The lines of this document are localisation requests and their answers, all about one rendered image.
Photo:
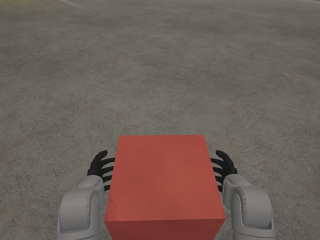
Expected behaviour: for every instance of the robot left hand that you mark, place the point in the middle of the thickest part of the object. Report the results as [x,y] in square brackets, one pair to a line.
[96,167]

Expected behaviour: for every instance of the robot right hand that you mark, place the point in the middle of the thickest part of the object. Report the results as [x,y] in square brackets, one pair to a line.
[227,167]

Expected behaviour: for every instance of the left robot forearm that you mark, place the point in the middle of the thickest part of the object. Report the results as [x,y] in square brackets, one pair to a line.
[78,215]

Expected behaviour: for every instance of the carton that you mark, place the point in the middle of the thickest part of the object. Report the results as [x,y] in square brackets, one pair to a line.
[163,187]

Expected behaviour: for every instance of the right robot forearm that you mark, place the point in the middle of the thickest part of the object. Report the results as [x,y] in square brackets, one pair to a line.
[251,209]

